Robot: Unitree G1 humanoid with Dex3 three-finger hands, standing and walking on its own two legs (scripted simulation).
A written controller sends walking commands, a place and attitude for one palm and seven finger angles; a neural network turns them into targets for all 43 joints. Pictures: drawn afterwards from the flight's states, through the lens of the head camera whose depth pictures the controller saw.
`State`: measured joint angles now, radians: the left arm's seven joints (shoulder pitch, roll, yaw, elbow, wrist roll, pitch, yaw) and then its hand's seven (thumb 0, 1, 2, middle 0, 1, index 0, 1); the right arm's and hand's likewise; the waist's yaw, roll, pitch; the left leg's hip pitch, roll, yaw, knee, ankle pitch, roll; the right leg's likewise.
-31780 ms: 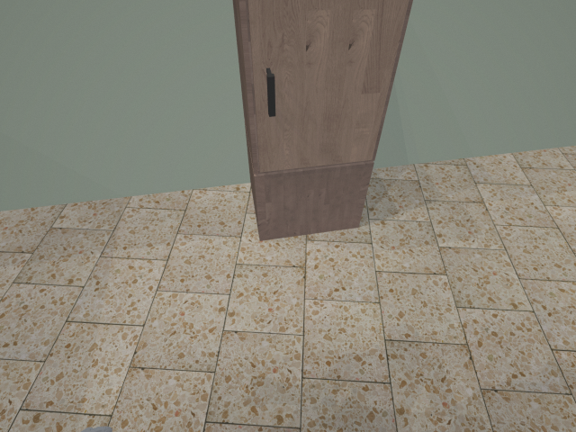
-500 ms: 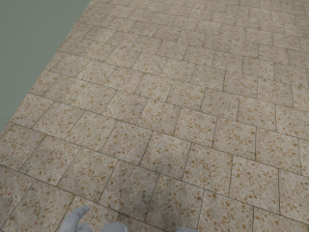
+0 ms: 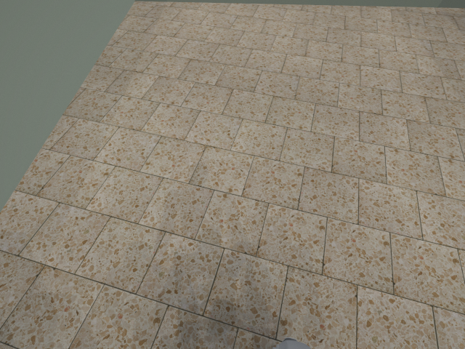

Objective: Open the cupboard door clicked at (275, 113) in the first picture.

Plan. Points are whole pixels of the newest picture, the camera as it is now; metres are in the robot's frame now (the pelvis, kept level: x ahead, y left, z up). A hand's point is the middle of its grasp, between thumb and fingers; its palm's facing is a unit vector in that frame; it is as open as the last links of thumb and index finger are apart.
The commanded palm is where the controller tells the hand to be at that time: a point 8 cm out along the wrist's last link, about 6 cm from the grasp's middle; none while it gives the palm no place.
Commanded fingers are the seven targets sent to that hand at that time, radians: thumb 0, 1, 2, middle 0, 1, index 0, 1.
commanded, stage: walk to a spot facing it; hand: left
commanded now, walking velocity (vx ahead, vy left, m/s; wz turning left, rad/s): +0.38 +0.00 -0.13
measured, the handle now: out of the picture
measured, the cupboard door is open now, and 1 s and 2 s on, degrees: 42 42 42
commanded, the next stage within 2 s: turn to face it in 0.32 s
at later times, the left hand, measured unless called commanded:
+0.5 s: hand (163, 303) +0.23 +0.17 -0.20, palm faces +0.04 -0.99 -0.17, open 7.3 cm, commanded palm none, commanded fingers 0.00 0.90 0.90 -0.20 -0.30 -0.20 -0.30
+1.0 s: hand (168, 237) +0.38 +0.18 -0.18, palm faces +0.34 -0.91 -0.22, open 7.3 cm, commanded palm none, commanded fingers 0.00 0.90 0.90 -0.20 -0.30 -0.20 -0.30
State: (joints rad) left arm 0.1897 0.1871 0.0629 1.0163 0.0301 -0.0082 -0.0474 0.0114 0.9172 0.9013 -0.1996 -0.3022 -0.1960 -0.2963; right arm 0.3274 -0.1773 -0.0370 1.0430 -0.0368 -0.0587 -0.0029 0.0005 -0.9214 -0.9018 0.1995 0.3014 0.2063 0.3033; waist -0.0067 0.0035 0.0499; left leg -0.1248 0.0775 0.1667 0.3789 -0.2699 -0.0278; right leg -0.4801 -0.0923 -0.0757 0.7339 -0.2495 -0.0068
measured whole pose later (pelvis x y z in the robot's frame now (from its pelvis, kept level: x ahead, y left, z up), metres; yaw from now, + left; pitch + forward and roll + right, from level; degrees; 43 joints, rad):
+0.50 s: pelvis +0.25 -0.01 -0.02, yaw +0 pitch +0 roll +0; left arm 0.30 0.19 0.05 1.12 0.02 -0.01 0.00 0.01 0.92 0.90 -0.20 -0.30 -0.20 -0.30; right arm 0.16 -0.16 -0.04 0.99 -0.03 -0.07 0.00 0.00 -0.91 -0.90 0.20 0.30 0.20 0.30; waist 0.00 -0.05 0.06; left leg -0.40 0.06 0.14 0.64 -0.22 0.04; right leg -0.29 -0.05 -0.07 1.07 -0.49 0.00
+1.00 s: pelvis +0.38 -0.02 -0.01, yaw +20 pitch +1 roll +2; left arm 0.19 0.21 0.06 0.94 0.02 -0.01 0.01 0.00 0.92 0.90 -0.21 -0.30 -0.20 -0.30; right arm 0.13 -0.24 -0.06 0.93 -0.02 0.04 0.02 0.01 -0.91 -0.90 0.19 0.30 0.20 0.30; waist -0.01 -0.06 0.09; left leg -0.36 0.02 0.14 0.61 -0.25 -0.03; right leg -0.20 -0.18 -0.25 0.62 -0.40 0.04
